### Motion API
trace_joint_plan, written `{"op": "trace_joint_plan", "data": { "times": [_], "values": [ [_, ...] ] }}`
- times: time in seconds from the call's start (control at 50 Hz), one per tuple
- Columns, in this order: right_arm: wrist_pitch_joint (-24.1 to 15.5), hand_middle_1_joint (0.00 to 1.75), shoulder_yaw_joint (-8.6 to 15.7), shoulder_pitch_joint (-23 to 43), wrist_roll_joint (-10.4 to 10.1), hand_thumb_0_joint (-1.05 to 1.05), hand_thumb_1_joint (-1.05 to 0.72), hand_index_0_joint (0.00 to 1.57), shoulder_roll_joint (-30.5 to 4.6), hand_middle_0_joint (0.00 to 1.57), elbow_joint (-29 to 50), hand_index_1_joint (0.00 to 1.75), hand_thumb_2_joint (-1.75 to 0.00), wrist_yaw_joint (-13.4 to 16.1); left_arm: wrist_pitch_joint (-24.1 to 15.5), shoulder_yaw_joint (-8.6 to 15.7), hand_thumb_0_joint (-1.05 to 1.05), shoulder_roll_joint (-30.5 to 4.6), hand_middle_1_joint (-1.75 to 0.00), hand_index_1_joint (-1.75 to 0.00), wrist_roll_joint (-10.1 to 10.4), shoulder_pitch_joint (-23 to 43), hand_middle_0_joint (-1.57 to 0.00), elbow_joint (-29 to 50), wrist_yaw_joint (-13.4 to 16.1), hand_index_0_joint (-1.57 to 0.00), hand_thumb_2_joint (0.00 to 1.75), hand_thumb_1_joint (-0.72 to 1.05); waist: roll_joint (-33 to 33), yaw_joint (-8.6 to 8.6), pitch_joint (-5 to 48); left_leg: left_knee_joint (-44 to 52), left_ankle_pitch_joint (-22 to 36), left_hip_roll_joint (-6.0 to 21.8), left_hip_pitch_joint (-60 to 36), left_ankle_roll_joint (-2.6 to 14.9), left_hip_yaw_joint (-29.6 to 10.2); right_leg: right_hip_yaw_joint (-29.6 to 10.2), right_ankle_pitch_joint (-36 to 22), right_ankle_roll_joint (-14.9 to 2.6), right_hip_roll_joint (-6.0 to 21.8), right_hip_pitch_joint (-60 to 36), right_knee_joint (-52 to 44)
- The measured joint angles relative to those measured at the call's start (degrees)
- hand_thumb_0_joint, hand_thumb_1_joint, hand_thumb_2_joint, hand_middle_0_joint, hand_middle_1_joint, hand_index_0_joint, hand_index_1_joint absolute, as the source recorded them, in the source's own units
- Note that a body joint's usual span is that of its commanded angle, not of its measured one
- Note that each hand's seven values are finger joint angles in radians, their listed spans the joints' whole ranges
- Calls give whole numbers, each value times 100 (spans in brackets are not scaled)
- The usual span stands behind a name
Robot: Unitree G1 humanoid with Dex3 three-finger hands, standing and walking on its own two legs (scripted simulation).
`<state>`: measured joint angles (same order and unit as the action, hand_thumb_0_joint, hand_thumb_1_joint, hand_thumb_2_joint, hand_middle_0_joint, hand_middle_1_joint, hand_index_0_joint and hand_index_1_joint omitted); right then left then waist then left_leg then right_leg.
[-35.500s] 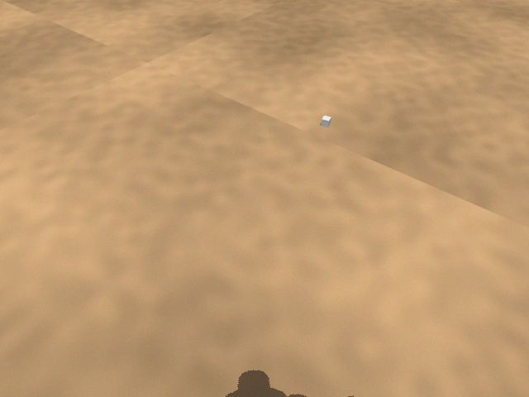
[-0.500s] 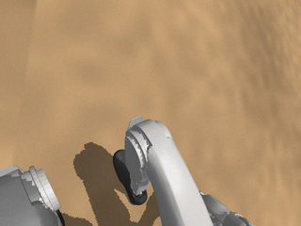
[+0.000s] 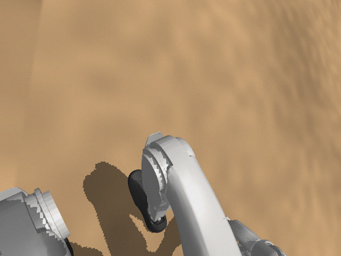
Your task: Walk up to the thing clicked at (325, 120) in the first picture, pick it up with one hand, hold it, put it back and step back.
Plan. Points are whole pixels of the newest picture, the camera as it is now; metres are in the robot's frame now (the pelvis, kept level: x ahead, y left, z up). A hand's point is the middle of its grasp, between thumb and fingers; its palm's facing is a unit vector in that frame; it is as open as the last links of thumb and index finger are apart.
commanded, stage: close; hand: left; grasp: from above
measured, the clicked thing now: out of the picture +0.47 +0.31 -0.28
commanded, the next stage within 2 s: none
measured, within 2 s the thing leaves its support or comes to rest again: neither
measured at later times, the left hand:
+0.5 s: hand out of the picture +0.45 +0.28 -0.26, palm faces -0.46 -0.06 -0.88, open 7.9 cm
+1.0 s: hand out of the picture +0.45 +0.28 -0.26, palm faces -0.47 -0.06 -0.88, open 8.1 cm
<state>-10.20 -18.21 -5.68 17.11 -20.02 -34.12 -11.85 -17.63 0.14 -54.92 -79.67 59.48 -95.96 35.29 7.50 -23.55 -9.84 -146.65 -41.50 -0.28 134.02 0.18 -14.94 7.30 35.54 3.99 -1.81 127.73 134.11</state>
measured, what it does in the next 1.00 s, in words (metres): stands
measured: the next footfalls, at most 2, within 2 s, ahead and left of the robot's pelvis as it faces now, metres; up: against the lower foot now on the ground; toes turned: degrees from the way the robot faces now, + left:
none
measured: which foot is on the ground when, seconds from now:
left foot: down 0.00-1.00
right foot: down 0.00-1.00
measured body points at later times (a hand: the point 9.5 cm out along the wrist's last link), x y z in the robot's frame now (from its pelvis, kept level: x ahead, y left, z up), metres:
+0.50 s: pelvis +0.00 +0.00 +0.00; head +0.27 +0.14 +0.33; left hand +0.47 +0.28 -0.20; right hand +0.06 -0.25 -0.05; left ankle +0.06 +0.12 -0.27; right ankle +0.13 -0.14 -0.27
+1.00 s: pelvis +0.00 +0.00 +0.00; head +0.27 +0.14 +0.33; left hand +0.47 +0.28 -0.21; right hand +0.06 -0.25 -0.05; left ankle +0.06 +0.12 -0.27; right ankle +0.13 -0.14 -0.27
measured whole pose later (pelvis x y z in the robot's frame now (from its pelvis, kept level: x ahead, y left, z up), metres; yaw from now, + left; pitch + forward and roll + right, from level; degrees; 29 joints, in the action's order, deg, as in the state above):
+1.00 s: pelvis +0.00 +0.00 +0.00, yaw +0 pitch +27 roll -16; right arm -10.0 -18.6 -5.8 17.1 -20.2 -33.9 -11.8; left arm -17.6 0.1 -54.9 -79.7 59.2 -95.6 35.3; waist 7.6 -23.5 -9.8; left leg -146.5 -41.5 -0.4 134.0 0.2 -15.0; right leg 7.4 35.5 4.1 -1.8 127.6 133.9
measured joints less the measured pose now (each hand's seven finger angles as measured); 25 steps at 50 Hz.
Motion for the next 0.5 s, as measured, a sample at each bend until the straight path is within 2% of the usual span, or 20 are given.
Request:
{"op": "trace_joint_plan", "data": {
  "times": [0.5],
  "values": [
    [10, 30, -28, -4, 7, 0, -91, 20, -23, 21, 15, 30, -90, 12, 16, -14, -3, -11, -30, -28, 19, -9, -73, 6, 17, -81, 32, 37, 11, -7, 2, 13, 9, 2, -2, 3, -7, 9, -15, -7, -8, -5, -24]
  ]
}}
